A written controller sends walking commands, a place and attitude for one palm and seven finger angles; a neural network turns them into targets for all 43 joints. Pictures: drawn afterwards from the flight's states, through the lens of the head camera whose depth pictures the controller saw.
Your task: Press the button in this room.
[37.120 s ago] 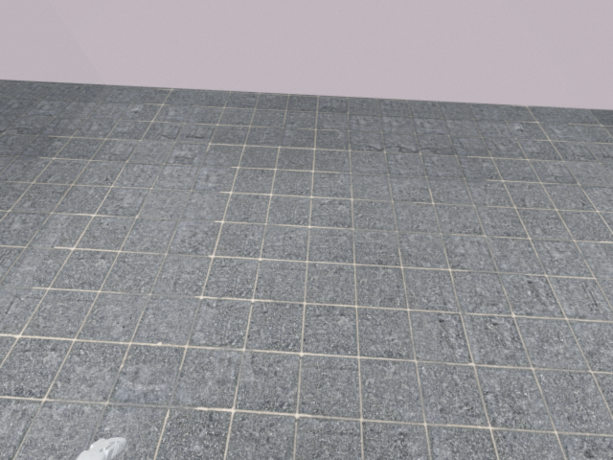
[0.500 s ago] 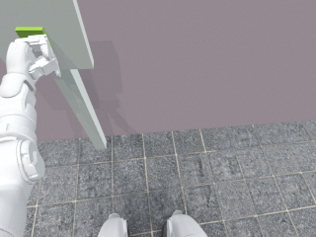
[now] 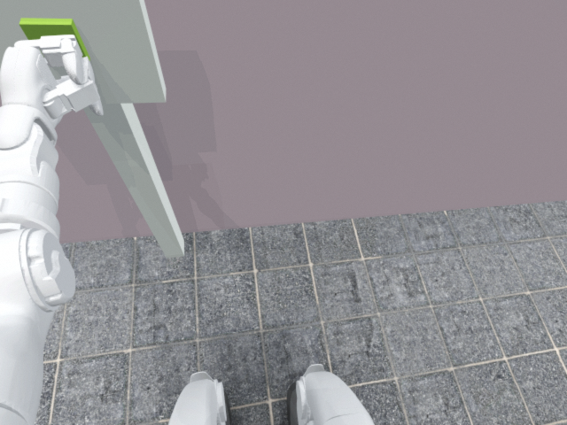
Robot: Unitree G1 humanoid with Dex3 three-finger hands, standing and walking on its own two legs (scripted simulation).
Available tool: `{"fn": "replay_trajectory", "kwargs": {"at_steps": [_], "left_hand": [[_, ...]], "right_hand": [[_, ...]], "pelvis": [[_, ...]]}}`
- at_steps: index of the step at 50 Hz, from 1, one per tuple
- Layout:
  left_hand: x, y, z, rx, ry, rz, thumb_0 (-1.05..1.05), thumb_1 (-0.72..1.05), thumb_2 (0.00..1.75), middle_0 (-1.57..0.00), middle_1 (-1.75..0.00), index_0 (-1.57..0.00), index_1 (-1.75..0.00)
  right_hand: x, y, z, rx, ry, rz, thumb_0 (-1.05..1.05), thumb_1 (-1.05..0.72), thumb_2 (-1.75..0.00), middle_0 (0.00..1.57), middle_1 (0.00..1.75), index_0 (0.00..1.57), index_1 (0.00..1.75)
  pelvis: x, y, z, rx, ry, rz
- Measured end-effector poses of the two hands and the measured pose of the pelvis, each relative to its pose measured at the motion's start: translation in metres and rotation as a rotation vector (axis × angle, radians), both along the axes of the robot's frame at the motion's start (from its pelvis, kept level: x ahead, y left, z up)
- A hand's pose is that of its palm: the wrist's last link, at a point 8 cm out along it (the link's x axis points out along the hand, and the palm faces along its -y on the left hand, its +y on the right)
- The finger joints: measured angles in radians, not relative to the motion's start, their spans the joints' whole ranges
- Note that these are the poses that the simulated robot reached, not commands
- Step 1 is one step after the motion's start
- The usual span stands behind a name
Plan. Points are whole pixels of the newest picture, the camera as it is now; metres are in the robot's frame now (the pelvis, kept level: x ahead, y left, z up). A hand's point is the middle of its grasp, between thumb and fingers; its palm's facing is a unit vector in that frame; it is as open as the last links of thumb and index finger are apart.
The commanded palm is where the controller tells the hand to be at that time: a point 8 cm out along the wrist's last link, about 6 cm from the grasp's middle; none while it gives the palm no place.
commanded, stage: pull the fist back off the button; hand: left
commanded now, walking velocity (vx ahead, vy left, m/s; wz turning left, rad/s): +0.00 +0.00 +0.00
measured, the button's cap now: (58, 37) +0.59 +0.22 +0.14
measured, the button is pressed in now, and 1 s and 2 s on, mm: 13 0 0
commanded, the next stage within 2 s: draw the hand back to the body in 0.88 s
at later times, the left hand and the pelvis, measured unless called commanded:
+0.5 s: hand (94, 106) +0.51 +0.19 +0.11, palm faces +0.04 -1.00 -0.01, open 3.0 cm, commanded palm +0.47 +0.23 +0.11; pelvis +0.03 +0.00 +0.02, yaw -1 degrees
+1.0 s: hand (80, 150) +0.45 +0.20 +0.11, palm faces +0.04 -1.00 -0.01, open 3.1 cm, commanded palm +0.42 +0.24 +0.12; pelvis +0.06 -0.02 +0.03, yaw +2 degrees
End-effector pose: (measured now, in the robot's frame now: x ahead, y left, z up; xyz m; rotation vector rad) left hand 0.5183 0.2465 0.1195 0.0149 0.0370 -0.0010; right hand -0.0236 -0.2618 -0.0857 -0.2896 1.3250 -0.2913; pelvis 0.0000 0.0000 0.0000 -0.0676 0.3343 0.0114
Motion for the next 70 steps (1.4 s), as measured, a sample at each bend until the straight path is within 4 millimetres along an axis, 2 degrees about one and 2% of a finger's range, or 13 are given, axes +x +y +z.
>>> {"fn": "replay_trajectory", "kwargs": {"at_steps": [9,16,27,35,39,42,46,50,56,59,63,66,70], "left_hand": [[-0.008,-0.001,-0.002,-0.001,-0.013,0.017,-0.03,0.73,0.93,-1.3,-1.5,-1.37,-1.5],[-0.02,-0.005,-0.003,-0.009,-0.025,0.035,-0.03,0.78,0.92,-1.3,-1.5,-1.33,-1.5],[-0.034,-0.007,-0.008,0.0,-0.032,0.043,0.0,0.88,0.9,-1.3,-1.5,-1.3,-1.5],[-0.06,0.0,-0.013,-0.005,-0.016,0.049,0.01,0.89,0.9,-1.3,-1.5,-1.3,-1.5],[-0.079,0.001,-0.009,-0.001,-0.04,0.044,0.01,0.9,0.9,-1.3,-1.5,-1.3,-1.5],[-0.091,0.001,-0.009,-0.006,-0.041,0.038,0.01,0.9,0.9,-1.3,-1.5,-1.3,-1.5],[-0.096,0.003,-0.014,-0.017,-0.007,0.05,0.01,0.9,0.9,-1.3,-1.5,-1.3,-1.5],[-0.094,0.002,-0.012,-0.006,-0.013,0.045,0.01,0.9,0.9,-1.3,-1.5,-1.3,-1.5],[-0.098,-0.009,0.01,0.001,-0.082,0.004,0.01,0.9,0.9,-1.3,-1.5,-1.3,-1.5],[-0.11,-0.007,0.017,-0.001,-0.075,0.004,0.01,0.9,0.9,-1.3,-1.5,-1.3,-1.5],[-0.133,0.005,0.018,-0.004,-0.033,0.039,0.01,0.9,0.9,-1.3,-1.5,-1.3,-1.5],[-0.152,0.011,0.02,0.003,-0.031,0.063,0.01,0.9,0.9,-1.3,-1.5,-1.3,-1.5],[-0.175,0.01,0.032,0.014,-0.08,0.054,0.01,0.9,0.9,-1.3,-1.5,-1.3,-1.5]], "right_hand": [[0.006,0.004,0.0,0.019,-0.01,0.002,0.01,-0.9,-0.9,0.2,0.3,0.21,0.3],[0.026,0.003,0.0,0.042,-0.037,0.005,0.01,-0.9,-0.9,0.2,0.3,0.21,0.3],[0.086,-0.003,0.005,0.062,-0.141,0.0,0.01,-0.9,-0.9,0.2,0.3,0.21,0.3],[0.139,-0.006,0.011,0.083,-0.221,0.032,0.01,-0.9,-0.9,0.2,0.3,0.2,0.3],[0.165,-0.006,0.016,0.091,-0.276,0.058,0.01,-0.9,-0.9,0.2,0.3,0.2,0.3],[0.183,-0.006,0.019,0.095,-0.313,0.087,0.01,-0.9,-0.9,0.2,0.3,0.2,0.3],[0.2,-0.006,0.021,0.089,-0.34,0.127,0.01,-0.9,-0.9,0.2,0.3,0.2,0.3],[0.205,-0.006,0.021,0.08,-0.355,0.145,0.01,-0.9,-0.9,0.2,0.3,0.2,0.3],[0.194,-0.005,0.021,0.095,-0.366,0.115,0.01,-0.9,-0.9,0.2,0.3,0.2,0.3],[0.188,-0.003,0.024,0.113,-0.385,0.089,0.01,-0.9,-0.9,0.2,0.3,0.2,0.3],[0.185,0.0,0.029,0.126,-0.409,0.083,0.01,-0.9,-0.9,0.2,0.3,0.2,0.3],[0.189,0.001,0.033,0.124,-0.431,0.1,0.01,-0.9,-0.9,0.2,0.3,0.2,0.3],[0.201,0.004,0.039,0.117,-0.482,0.136,0.02,-0.9,-0.9,0.2,0.3,0.2,0.3]], "pelvis": [[0.004,0.004,0.003,0.005,-0.016,-0.008],[0.014,0.003,0.009,0.015,-0.038,-0.016],[0.04,-0.004,0.019,0.028,-0.075,-0.03],[0.057,-0.009,0.027,0.037,-0.105,-0.024],[0.064,-0.011,0.03,0.04,-0.122,-0.018],[0.065,-0.013,0.032,0.042,-0.136,-0.008],[0.062,-0.015,0.031,0.044,-0.146,0.009],[0.057,-0.016,0.03,0.044,-0.149,0.016],[0.057,-0.015,0.033,0.047,-0.164,0.001],[0.059,-0.015,0.036,0.052,-0.183,-0.01],[0.058,-0.015,0.04,0.056,-0.212,-0.012],[0.055,-0.015,0.042,0.055,-0.233,-0.006],[0.051,-0.014,0.044,0.053,-0.259,0.005]]}}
